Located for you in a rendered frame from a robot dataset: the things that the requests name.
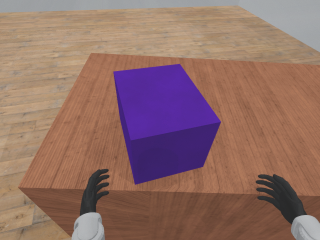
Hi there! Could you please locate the left robot forearm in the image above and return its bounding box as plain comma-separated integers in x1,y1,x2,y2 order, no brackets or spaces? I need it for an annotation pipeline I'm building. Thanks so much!
71,212,105,240

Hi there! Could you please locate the right robot hand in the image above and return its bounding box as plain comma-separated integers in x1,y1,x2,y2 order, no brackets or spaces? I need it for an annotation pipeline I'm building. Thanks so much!
256,174,307,224

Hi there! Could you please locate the pedestal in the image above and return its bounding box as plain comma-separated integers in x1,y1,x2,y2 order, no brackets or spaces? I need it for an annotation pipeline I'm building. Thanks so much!
18,53,320,240

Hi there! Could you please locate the carton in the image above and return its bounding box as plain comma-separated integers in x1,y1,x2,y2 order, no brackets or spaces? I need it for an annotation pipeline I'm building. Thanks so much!
113,64,221,185

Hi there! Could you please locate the left robot hand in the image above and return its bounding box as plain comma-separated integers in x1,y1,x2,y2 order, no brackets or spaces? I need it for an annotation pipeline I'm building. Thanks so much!
80,169,110,216

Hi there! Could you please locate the right robot forearm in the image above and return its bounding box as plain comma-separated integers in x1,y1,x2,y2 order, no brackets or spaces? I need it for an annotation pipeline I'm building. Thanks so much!
291,215,320,240

